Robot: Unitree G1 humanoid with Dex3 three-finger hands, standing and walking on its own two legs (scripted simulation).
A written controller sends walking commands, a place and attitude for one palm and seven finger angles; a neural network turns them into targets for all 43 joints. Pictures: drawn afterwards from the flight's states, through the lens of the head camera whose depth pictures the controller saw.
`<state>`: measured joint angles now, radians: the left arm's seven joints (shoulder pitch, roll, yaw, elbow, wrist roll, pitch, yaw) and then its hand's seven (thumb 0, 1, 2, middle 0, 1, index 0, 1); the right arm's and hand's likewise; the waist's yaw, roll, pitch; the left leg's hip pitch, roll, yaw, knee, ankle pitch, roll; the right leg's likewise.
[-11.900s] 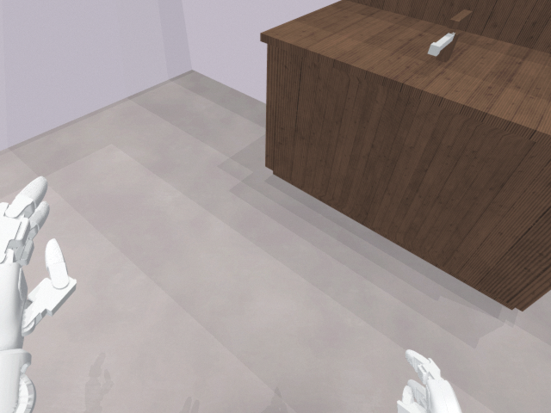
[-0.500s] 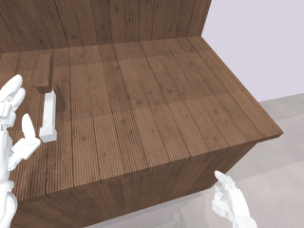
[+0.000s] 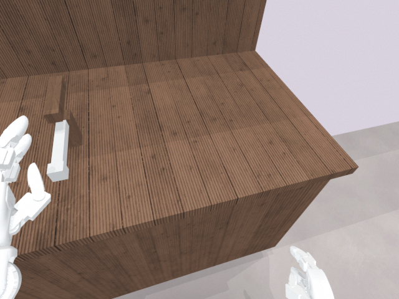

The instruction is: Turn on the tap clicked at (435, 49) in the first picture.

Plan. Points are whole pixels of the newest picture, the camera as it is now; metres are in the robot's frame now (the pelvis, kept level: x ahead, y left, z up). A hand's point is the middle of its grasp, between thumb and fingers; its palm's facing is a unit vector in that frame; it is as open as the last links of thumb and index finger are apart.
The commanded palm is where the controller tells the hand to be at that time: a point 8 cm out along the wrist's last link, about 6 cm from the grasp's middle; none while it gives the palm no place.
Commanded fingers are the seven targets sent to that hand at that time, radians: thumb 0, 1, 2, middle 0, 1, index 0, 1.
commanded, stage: come to a stop and stand still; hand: left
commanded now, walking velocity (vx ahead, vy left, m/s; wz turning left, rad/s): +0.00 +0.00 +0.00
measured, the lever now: (58, 171) +0.31 +0.31 +0.08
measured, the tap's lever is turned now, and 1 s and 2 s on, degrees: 0 0 0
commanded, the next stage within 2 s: look again from close up in 0.22 s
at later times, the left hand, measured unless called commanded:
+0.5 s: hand (47, 194) +0.22 +0.25 +0.16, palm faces +0.38 -0.85 -0.36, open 7.5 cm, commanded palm +0.16 +0.28 +0.17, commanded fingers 0.00 0.90 0.90 -0.20 -0.30 -0.20 -0.30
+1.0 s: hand (50, 196) +0.22 +0.24 +0.16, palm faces +0.36 -0.85 -0.38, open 7.5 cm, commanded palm +0.16 +0.28 +0.17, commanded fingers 0.00 0.90 0.90 -0.20 -0.30 -0.20 -0.30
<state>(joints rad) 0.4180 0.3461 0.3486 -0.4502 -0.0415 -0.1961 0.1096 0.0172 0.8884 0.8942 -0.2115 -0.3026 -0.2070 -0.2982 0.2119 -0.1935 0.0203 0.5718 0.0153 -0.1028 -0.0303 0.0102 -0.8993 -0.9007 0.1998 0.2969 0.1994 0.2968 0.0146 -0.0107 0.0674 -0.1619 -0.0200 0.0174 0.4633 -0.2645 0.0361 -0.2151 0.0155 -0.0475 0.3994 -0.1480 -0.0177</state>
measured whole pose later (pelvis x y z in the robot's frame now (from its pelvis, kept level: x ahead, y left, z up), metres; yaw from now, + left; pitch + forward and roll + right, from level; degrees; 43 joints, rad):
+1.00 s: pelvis +0.00 +0.00 +0.00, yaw +0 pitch -1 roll +0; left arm 0.43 0.38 0.37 -0.54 -0.06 -0.19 0.10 0.02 0.89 0.89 -0.21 -0.30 -0.21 -0.30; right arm 0.15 -0.17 0.02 0.53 0.01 -0.11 -0.02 0.01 -0.90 -0.90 0.20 0.30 0.20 0.30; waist 0.03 -0.05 0.12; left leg -0.20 -0.03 0.03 0.48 -0.26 0.03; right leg -0.28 0.01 -0.04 0.47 -0.17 -0.02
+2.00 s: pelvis -0.08 -0.03 -0.01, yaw +2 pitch -4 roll +2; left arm 0.35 0.37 0.38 -0.41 -0.04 -0.28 0.07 0.02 0.89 0.89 -0.21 -0.30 -0.20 -0.30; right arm 0.22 -0.22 0.01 0.61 0.00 -0.20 0.02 0.01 -0.90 -0.90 0.20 0.30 0.20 0.30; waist 0.01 0.02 0.12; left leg -0.10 0.01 0.03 0.51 -0.37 0.01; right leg -0.34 0.03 0.00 0.47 -0.07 -0.05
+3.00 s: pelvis -0.05 +0.03 -0.01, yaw +3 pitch -4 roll -1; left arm 0.35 0.37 0.36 -0.47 -0.02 -0.21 0.09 0.02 0.89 0.89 -0.21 -0.30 -0.21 -0.30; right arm 0.18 -0.17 0.03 0.56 0.00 -0.12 0.00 0.01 -0.90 -0.90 0.20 0.30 0.20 0.30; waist 0.04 -0.06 0.11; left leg -0.03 -0.04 0.01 0.48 -0.38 0.05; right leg -0.26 -0.01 0.01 0.44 -0.11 0.02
